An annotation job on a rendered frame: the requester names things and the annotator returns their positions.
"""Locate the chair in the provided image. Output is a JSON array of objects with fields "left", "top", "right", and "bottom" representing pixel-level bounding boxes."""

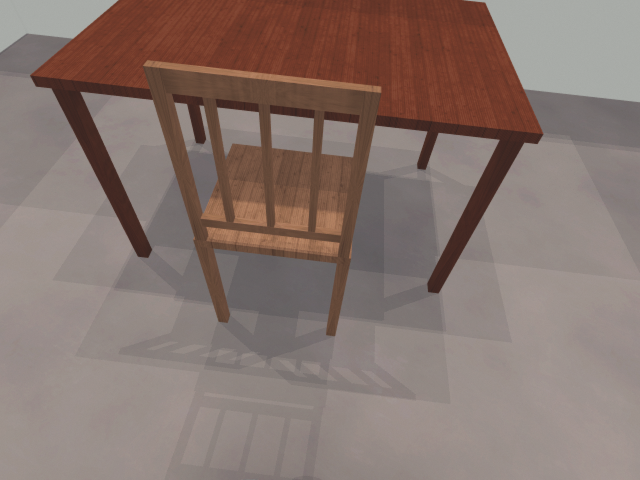
[{"left": 143, "top": 60, "right": 381, "bottom": 336}]

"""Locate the table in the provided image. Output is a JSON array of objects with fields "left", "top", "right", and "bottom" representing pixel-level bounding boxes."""
[{"left": 30, "top": 0, "right": 543, "bottom": 293}]

